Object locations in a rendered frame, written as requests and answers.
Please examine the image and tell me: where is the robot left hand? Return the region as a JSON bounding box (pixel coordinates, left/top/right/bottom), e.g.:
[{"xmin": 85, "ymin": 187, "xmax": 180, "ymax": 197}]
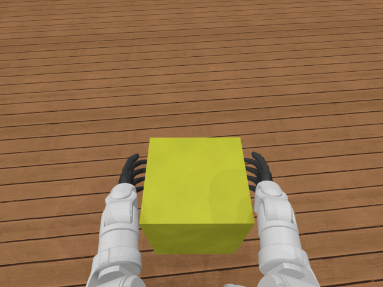
[{"xmin": 118, "ymin": 154, "xmax": 147, "ymax": 193}]

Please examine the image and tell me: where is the carton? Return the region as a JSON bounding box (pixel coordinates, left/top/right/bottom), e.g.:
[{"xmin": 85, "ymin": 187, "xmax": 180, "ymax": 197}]
[{"xmin": 139, "ymin": 138, "xmax": 255, "ymax": 254}]

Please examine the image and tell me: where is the robot right forearm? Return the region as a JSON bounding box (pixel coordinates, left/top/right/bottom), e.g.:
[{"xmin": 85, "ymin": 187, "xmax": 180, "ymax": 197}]
[{"xmin": 254, "ymin": 181, "xmax": 320, "ymax": 287}]

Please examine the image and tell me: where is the robot left forearm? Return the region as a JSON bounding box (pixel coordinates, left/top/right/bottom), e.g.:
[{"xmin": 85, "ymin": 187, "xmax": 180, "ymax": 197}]
[{"xmin": 86, "ymin": 183, "xmax": 142, "ymax": 287}]

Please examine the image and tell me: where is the robot left upper arm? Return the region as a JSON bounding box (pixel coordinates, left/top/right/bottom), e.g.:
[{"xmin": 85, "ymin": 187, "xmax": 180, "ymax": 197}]
[{"xmin": 95, "ymin": 274, "xmax": 146, "ymax": 287}]

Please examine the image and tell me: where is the robot right hand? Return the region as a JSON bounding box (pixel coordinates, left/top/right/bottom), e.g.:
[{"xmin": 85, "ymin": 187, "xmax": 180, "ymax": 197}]
[{"xmin": 244, "ymin": 152, "xmax": 273, "ymax": 192}]

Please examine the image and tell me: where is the robot right upper arm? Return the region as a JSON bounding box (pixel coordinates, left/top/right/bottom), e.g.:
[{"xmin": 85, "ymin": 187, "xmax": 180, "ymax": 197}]
[{"xmin": 257, "ymin": 272, "xmax": 317, "ymax": 287}]

